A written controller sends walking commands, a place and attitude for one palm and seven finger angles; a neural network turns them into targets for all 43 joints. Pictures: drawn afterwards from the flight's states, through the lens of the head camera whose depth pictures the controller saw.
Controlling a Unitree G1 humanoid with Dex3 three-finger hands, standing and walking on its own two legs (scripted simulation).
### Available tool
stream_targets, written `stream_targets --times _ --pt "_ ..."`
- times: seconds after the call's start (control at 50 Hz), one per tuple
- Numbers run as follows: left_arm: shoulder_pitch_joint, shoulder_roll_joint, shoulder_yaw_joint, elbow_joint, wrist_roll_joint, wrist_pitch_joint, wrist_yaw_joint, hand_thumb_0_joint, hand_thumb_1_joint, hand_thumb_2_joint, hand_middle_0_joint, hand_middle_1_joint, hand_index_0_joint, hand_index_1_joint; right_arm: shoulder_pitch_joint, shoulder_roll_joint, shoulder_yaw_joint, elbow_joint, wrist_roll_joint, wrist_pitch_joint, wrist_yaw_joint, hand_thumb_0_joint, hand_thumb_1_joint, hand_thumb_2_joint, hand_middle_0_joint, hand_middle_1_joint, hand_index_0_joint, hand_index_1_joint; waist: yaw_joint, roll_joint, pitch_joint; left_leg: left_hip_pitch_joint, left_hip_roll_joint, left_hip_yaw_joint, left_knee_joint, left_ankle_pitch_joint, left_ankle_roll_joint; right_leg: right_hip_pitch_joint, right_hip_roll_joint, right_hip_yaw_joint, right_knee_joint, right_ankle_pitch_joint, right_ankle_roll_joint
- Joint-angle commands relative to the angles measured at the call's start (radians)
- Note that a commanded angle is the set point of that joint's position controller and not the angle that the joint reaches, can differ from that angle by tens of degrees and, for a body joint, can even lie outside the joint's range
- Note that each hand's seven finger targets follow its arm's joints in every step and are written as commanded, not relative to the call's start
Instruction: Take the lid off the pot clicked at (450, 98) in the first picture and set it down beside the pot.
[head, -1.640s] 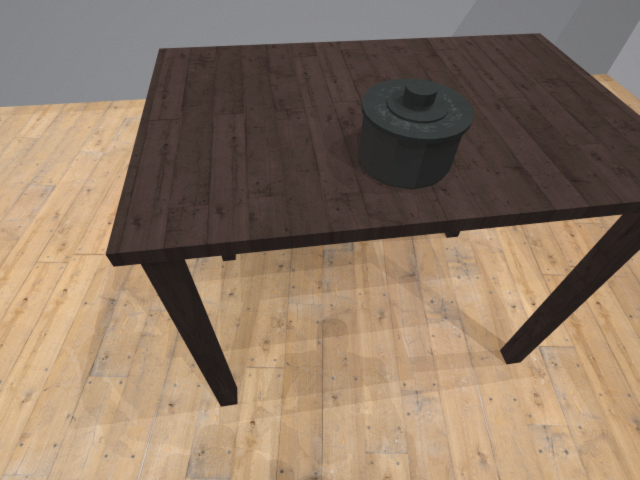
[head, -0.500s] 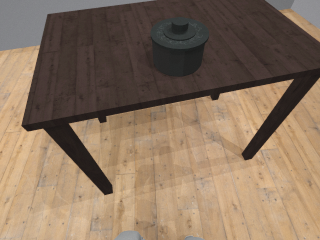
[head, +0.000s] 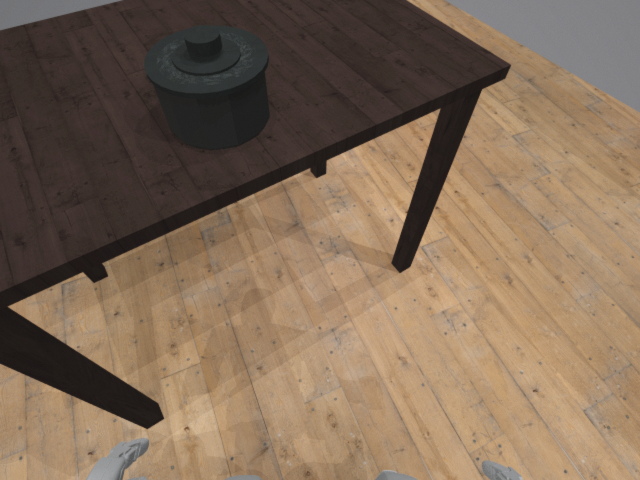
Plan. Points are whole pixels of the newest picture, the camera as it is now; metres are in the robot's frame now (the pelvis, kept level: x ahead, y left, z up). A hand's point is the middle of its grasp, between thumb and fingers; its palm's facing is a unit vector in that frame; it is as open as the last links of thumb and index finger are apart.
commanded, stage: walk to a spot facing it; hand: left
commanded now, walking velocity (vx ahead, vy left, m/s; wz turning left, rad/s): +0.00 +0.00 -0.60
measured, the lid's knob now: (203, 40) +0.64 +0.23 +0.17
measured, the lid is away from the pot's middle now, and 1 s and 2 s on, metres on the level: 0.00 0.00 0.00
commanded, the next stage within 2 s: none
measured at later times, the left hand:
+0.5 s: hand (231, 429) +0.19 +0.15 -0.15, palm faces -0.31 -0.93 -0.21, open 7.4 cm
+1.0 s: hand (258, 435) +0.19 +0.11 -0.17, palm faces -0.54 -0.82 -0.19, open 7.4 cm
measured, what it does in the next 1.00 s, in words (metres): steps on the spot, turning right: right foot, then left foot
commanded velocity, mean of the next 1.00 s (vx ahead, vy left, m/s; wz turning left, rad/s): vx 0.00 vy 0.00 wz -0.60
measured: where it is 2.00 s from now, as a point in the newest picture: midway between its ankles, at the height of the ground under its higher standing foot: outside the picture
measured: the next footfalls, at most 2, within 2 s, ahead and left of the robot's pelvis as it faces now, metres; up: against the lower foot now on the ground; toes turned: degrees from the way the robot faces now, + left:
right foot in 0.02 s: +0.06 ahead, -0.13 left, +0.00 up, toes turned -1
left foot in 0.28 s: +0.11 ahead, +0.13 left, +0.00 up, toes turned -9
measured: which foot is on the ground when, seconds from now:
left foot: down 0.00-0.00, up 0.02-0.26, down 0.28-0.54, up 0.56-0.90, down 0.92-1.00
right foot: up 0.00-0.00, down 0.02-0.28, up 0.30-0.52, down 0.54-0.92, up 0.94-1.00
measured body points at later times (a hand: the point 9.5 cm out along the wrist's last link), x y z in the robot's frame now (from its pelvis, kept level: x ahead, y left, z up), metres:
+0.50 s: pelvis +0.01 -0.01 +0.01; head +0.06 -0.02 +0.45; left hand +0.20 +0.20 -0.13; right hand -0.03 -0.27 -0.13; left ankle +0.07 +0.13 -0.73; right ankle -0.03 -0.12 -0.70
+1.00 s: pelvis +0.01 -0.02 +0.00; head +0.07 -0.02 +0.45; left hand +0.21 +0.15 -0.15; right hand -0.04 -0.29 -0.11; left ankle +0.10 +0.07 -0.73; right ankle -0.05 -0.11 -0.69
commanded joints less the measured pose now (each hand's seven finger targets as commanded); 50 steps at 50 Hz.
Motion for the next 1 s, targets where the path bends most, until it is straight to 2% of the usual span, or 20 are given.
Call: stream_targets --times 0.0,0.1,0.2,0.22,0.26,0.28,0.34,0.44,0.48,0.5,0.52,0.54,0.62,0.76,0.84,0.86,0.88,0.9,0.92,0.98 --pt "0.227 0.252 0.058 -0.008 -0.002 -0.036 0.035 0.000 0.900 0.900 -0.200 -0.300 -0.200 -0.300 -0.039 -0.142 -0.047 -0.119 0.018 -0.014 -0.012 0.000 -0.900 -0.900 0.200 0.300 0.200 0.300 0.092 -0.293 -0.204 -0.386 -0.044 -0.029 0.474 -0.317 0.012 0.399 -0.368 0.512 -0.295 0.617 -0.251" --pt "0.041 0.162 0.036 -0.051 0.013 -0.018 0.053 0.000 0.900 0.900 -0.200 -0.300 -0.200 -0.300 -0.004 -0.112 -0.039 -0.057 0.024 -0.012 -0.014 0.000 -0.900 -0.900 0.200 0.300 0.200 0.300 -0.003 -0.143 -0.180 -0.226 -0.042 -0.050 0.346 -0.167 0.010 0.192 -0.202 0.380 -0.218 0.541 -0.244" --pt "-0.033 0.152 0.029 -0.050 0.004 -0.008 0.042 0.000 0.900 0.900 -0.200 -0.300 -0.200 -0.300 0.145 -0.106 -0.044 -0.010 0.029 -0.021 -0.019 0.000 -0.900 -0.900 0.200 0.300 0.200 0.300 -0.070 -0.165 -0.180 0.024 -0.098 -0.023 -0.011 0.052 0.018 0.054 -0.119 0.377 -0.185 0.391 -0.156" --pt "-0.047 0.130 0.023 -0.059 0.000 -0.004 0.038 0.000 0.900 0.900 -0.200 -0.300 -0.200 -0.300 0.190 -0.133 -0.048 -0.002 0.028 -0.028 -0.023 0.000 -0.900 -0.900 0.200 0.300 0.200 0.300 -0.091 -0.100 -0.186 0.112 -0.057 -0.071 -0.125 0.080 0.037 -0.014 -0.069 0.344 -0.119 0.291 -0.117" --pt "-0.020 0.053 0.007 -0.089 -0.006 -0.004 0.022 0.000 0.900 0.900 -0.200 -0.300 -0.200 -0.300 0.188 -0.266 -0.063 -0.037 0.008 -0.032 -0.022 0.000 -0.900 -0.900 0.200 0.300 0.200 0.300 -0.078 0.310 -0.156 0.127 0.332 -0.503 -0.374 0.089 0.217 -0.221 0.108 0.067 0.302 -0.248 -0.008" --pt "-0.026 0.077 0.015 -0.088 0.001 -0.009 0.016 0.000 0.900 0.900 -0.200 -0.300 -0.200 -0.300 0.153 -0.257 -0.058 -0.058 0.001 -0.029 -0.015 0.000 -0.900 -0.900 0.200 0.300 0.200 0.300 -0.077 0.210 -0.120 -0.004 0.349 -0.514 -0.387 -0.013 0.270 -0.176 0.039 0.102 0.436 -0.226 -0.008" --pt "-0.036 0.058 0.016 -0.048 0.004 -0.003 -0.005 0.000 0.900 0.900 -0.200 -0.300 -0.200 -0.300 0.054 -0.192 -0.037 -0.056 0.001 -0.032 -0.019 0.000 -0.900 -0.900 0.200 0.300 0.200 0.300 -0.028 0.199 -0.097 -0.008 0.202 -0.223 -0.307 0.193 0.207 -0.170 -0.001 0.054 0.456 -0.134 0.009" --pt "-0.055 0.017 -0.005 -0.052 -0.006 -0.008 -0.009 0.000 0.900 0.900 -0.200 -0.300 -0.200 -0.300 0.134 -0.228 -0.061 -0.021 -0.002 -0.025 -0.016 0.000 -0.900 -0.900 0.200 0.300 0.200 0.300 -0.061 0.209 -0.159 0.086 0.205 -0.064 -0.183 0.447 0.187 0.006 0.017 -0.052 0.081 -0.144 0.002" --pt "0.017 0.026 0.000 -0.030 -0.006 -0.017 -0.005 0.000 0.900 0.900 -0.200 -0.300 -0.200 -0.300 0.134 -0.227 -0.068 -0.019 0.005 -0.021 -0.013 0.000 -0.900 -0.900 0.200 0.300 0.200 0.300 -0.026 0.178 -0.181 0.032 0.182 -0.012 -0.065 0.411 0.133 0.159 0.043 -0.070 -0.127 0.019 -0.011" --pt "0.072 0.079 0.012 -0.010 -0.001 -0.025 0.003 0.000 0.900 0.900 -0.200 -0.300 -0.200 -0.300 0.129 -0.194 -0.065 -0.026 0.013 -0.019 -0.009 0.000 -0.900 -0.900 0.200 0.300 0.200 0.300 -0.001 0.065 -0.191 -0.084 0.140 0.030 0.068 0.282 0.079 0.301 -0.005 0.004 -0.248 0.133 -0.035" --pt "0.125 0.208 0.042 0.006 0.010 -0.036 0.022 0.000 0.900 0.900 -0.200 -0.300 -0.200 -0.300 0.096 -0.111 -0.049 -0.069 0.020 -0.014 -0.004 0.000 -0.900 -0.900 0.200 0.300 0.200 0.300 0.025 -0.305 -0.170 -0.364 0.002 0.127 0.301 -0.137 0.006 0.418 -0.290 0.417 -0.359 0.349 -0.143" --pt "0.173 0.236 0.049 0.007 -0.005 -0.025 0.034 0.000 0.900 0.900 -0.200 -0.300 -0.200 -0.300 0.012 -0.137 -0.049 -0.097 0.013 -0.003 -0.010 0.000 -0.900 -0.900 0.200 0.300 0.200 0.300 0.077 -0.259 -0.143 -0.405 -0.012 -0.015 0.443 -0.289 0.008 0.324 -0.380 0.479 -0.353 0.432 -0.240" --pt "0.021 0.117 0.030 -0.025 0.003 -0.023 0.046 0.000 0.900 0.900 -0.200 -0.300 -0.200 -0.300 0.024 -0.112 -0.050 -0.034 0.012 0.002 -0.011 0.000 -0.900 -0.900 0.200 0.300 0.200 0.300 -0.017 -0.150 -0.118 -0.321 -0.012 -0.060 0.482 -0.120 0.007 0.191 -0.191 0.333 -0.287 0.412 -0.231" --pt "0.067 0.127 0.036 -0.007 0.007 -0.021 0.049 0.000 0.900 0.900 -0.200 -0.300 -0.200 -0.300 -0.009 -0.080 -0.046 -0.040 0.025 -0.008 -0.016 0.000 -0.900 -0.900 0.200 0.300 0.200 0.300 0.002 -0.141 -0.174 -0.219 -0.081 -0.054 0.269 -0.099 0.008 0.232 -0.171 0.422 -0.254 0.522 -0.235" --pt "0.027 0.118 0.035 -0.013 0.004 -0.014 0.047 0.000 0.900 0.900 -0.200 -0.300 -0.200 -0.300 0.056 -0.079 -0.047 -0.027 0.032 -0.018 -0.026 0.000 -0.900 -0.900 0.200 0.300 0.200 0.300 -0.038 -0.122 -0.181 -0.040 -0.105 -0.060 0.015 0.008 0.023 0.137 -0.134 0.457 -0.204 0.497 -0.185" --pt "0.009 0.108 0.032 -0.020 0.000 -0.013 0.046 0.000 0.900 0.900 -0.200 -0.300 -0.200 -0.300 0.096 -0.087 -0.047 -0.016 0.031 -0.024 -0.031 0.000 -0.900 -0.900 0.200 0.300 0.200 0.300 -0.060 -0.107 -0.192 0.065 -0.091 -0.074 -0.106 0.079 0.035 0.072 -0.100 0.446 -0.164 0.437 -0.153" --pt "0.008 0.071 0.028 -0.035 -0.005 -0.010 0.041 0.000 0.900 0.900 -0.200 -0.300 -0.200 -0.300 0.130 -0.138 -0.054 -0.013 0.025 -0.032 -0.035 0.000 -0.900 -0.900 0.200 0.300 0.200 0.300 -0.078 0.017 -0.197 0.183 0.034 -0.209 -0.221 0.075 0.083 -0.069 -0.006 0.370 -0.067 0.251 -0.104" --pt "0.038 0.020 0.018 -0.050 -0.008 -0.011 0.029 0.000 0.900 0.900 -0.200 -0.300 -0.200 -0.300 0.126 -0.225 -0.067 -0.029 0.013 -0.032 -0.032 0.000 -0.900 -0.900 0.200 0.300 0.200 0.300 -0.062 0.291 -0.188 0.250 0.269 -0.458 -0.325 0.177 0.178 -0.229 0.135 0.178 0.144 -0.154 -0.033" --pt "0.027 0.052 0.024 -0.057 0.005 -0.018 0.022 0.000 0.900 0.900 -0.200 -0.300 -0.200 -0.300 0.121 -0.247 -0.066 -0.049 0.008 -0.025 -0.031 0.000 -0.900 -0.900 0.200 0.300 0.200 0.300 -0.066 0.233 -0.139 0.122 0.356 -0.499 -0.331 0.227 0.259 -0.219 0.087 0.092 0.356 -0.251 -0.004" --pt "0.030 0.052 0.030 -0.013 0.009 -0.009 0.007 0.000 0.900 0.900 -0.200 -0.300 -0.200 -0.300 0.024 -0.160 -0.040 -0.058 0.003 -0.032 -0.027 0.000 -0.900 -0.900 0.200 0.300 0.200 0.300 -0.018 0.161 -0.110 0.052 0.213 -0.269 -0.292 0.320 0.228 -0.208 0.026 0.086 0.545 -0.130 0.019"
